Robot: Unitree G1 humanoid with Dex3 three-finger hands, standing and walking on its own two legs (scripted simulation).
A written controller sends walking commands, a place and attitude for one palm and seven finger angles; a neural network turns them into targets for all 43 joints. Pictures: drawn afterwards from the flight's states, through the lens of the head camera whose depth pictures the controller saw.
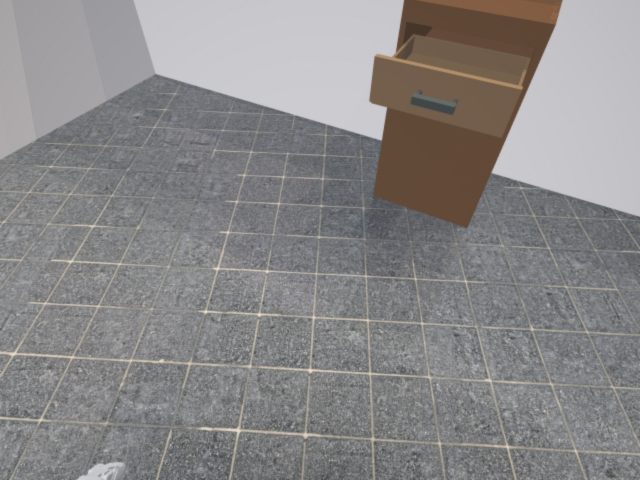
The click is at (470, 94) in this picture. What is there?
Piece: drawer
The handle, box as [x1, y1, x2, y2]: [410, 90, 457, 114]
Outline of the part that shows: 411,98 410,103 450,114 452,114 457,99 454,99 452,103 424,96 420,94 421,90 418,90 416,93 414,93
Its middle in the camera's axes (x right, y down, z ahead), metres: +0.32 -0.39 +1.09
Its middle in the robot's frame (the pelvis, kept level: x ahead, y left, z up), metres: +1.08 -0.27 -0.06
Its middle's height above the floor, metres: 0.71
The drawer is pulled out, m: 0.30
